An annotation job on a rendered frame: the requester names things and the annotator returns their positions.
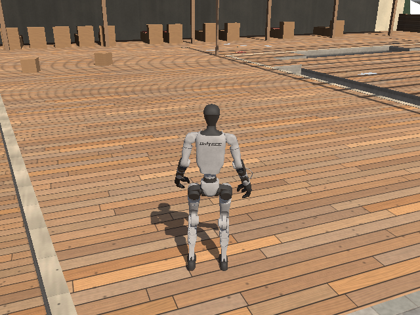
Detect left robot upper arm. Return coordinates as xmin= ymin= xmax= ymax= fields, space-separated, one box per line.
xmin=180 ymin=132 xmax=198 ymax=167

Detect right robot upper arm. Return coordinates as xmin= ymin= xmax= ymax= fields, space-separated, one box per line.
xmin=225 ymin=133 xmax=243 ymax=169

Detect robot left hand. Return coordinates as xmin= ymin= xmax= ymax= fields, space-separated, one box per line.
xmin=175 ymin=177 xmax=190 ymax=188

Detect robot right forearm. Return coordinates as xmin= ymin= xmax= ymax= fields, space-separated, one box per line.
xmin=236 ymin=159 xmax=250 ymax=186

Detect robot right hand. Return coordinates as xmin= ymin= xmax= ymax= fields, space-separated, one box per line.
xmin=237 ymin=183 xmax=252 ymax=198

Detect robot left forearm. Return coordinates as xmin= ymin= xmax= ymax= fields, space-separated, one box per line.
xmin=176 ymin=158 xmax=187 ymax=179

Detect humanoid robot head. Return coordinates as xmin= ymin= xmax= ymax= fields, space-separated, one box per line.
xmin=200 ymin=104 xmax=222 ymax=136

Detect left robot thigh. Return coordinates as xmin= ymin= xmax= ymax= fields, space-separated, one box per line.
xmin=188 ymin=183 xmax=201 ymax=227

